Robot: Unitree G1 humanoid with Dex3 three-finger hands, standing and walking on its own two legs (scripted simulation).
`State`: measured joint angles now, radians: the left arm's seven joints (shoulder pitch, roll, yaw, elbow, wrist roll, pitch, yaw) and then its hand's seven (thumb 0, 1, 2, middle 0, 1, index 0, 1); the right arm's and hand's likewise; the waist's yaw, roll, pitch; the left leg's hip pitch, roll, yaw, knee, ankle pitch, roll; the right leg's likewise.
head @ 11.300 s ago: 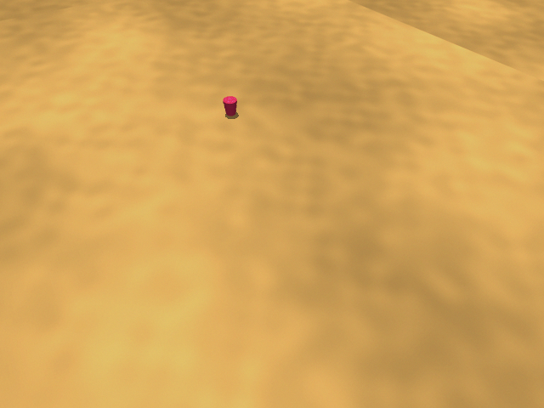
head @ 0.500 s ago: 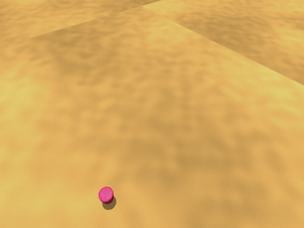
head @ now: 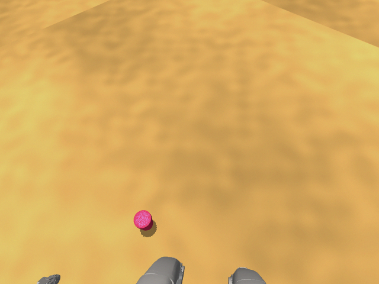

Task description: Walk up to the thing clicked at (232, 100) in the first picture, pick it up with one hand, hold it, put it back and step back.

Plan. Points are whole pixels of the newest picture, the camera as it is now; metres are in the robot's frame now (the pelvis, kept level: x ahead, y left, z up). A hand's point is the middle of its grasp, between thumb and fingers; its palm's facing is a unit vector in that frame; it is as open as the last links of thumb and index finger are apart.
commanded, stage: walk up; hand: left
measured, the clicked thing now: (144, 221) +0.43 +0.29 -0.71
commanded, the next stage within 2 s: stand in 2.00 s
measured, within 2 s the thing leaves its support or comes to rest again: neither
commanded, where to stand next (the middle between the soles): +0.06 +0.04 m, yaw +2 degrees
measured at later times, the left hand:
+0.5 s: hand out of the picture -0.01 +0.35 -0.18, palm faces +0.05 -0.93 -0.35, open 7.4 cm
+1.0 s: hand out of the picture +0.05 +0.33 -0.12, palm faces +0.06 -0.83 -0.56, open 7.3 cm
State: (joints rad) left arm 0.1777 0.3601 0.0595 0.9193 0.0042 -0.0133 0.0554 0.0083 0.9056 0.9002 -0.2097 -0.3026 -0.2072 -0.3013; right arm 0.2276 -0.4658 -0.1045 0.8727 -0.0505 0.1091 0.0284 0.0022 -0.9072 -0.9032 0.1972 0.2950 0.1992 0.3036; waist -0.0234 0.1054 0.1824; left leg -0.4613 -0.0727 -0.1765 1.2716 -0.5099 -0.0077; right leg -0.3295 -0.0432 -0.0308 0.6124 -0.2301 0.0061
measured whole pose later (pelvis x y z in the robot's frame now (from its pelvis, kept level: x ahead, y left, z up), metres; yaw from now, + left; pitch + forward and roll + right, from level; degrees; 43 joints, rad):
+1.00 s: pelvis -0.03 +0.02 -0.02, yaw +5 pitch -3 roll +0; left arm 0.21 0.40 0.05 0.84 0.01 -0.06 0.06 0.01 0.90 0.90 -0.21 -0.30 -0.21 -0.30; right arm 0.21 -0.47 -0.09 0.80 -0.03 0.08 0.03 0.00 -0.91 -0.90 0.20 0.30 0.20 0.30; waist -0.01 0.13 0.17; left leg -0.55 -0.04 -0.17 1.30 -0.45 -0.02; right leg -0.40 -0.09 -0.02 0.79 -0.34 0.02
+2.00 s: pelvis -0.04 +0.04 -0.03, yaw +6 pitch -3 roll +2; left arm 0.30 0.49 0.07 0.82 0.02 -0.05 0.05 0.01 0.90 0.90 -0.21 -0.30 -0.21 -0.30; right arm 0.17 -0.42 -0.07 0.84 -0.01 0.04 0.04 0.00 -0.91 -0.90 0.20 0.30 0.20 0.30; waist 0.04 0.08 0.16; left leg -0.38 -0.01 -0.04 0.79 -0.38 -0.02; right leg -0.39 -0.18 0.01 0.91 -0.45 0.02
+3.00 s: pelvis -0.02 +0.05 +0.02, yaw +5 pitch -3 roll +0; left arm 0.06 0.35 0.02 1.15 0.00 -0.02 -0.02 0.01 0.91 0.90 -0.21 -0.30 -0.20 -0.30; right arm 0.07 -0.35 0.00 1.14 -0.01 -0.02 0.01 0.00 -0.90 -0.90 0.20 0.30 0.20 0.30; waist 0.00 0.00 0.07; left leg -0.13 0.02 -0.05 0.33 -0.16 -0.04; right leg -0.13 -0.01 0.01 0.36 -0.18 0.01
